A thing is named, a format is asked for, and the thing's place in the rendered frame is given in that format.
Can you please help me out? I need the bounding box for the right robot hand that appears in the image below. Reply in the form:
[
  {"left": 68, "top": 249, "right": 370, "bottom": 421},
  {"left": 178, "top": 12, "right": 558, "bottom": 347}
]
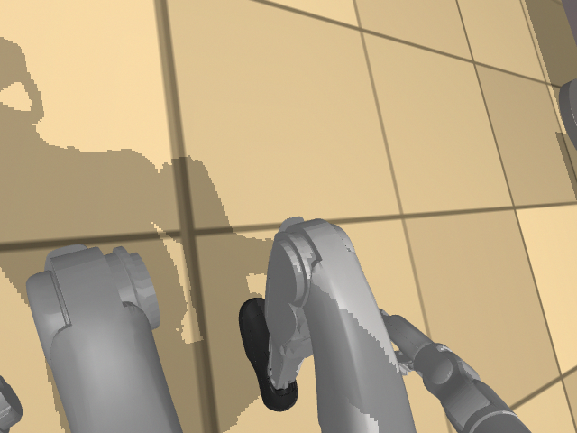
[{"left": 379, "top": 309, "right": 434, "bottom": 375}]

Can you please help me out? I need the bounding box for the right robot arm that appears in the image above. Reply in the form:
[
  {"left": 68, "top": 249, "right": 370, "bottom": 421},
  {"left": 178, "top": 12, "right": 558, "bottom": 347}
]
[{"left": 413, "top": 343, "right": 532, "bottom": 433}]

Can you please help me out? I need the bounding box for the left robot arm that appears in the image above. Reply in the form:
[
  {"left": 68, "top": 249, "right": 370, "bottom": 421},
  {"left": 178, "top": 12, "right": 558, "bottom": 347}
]
[{"left": 0, "top": 375, "right": 23, "bottom": 433}]

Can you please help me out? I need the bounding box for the right robot foot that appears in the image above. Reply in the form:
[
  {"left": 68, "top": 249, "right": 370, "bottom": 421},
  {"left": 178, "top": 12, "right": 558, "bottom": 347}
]
[{"left": 239, "top": 298, "right": 298, "bottom": 411}]

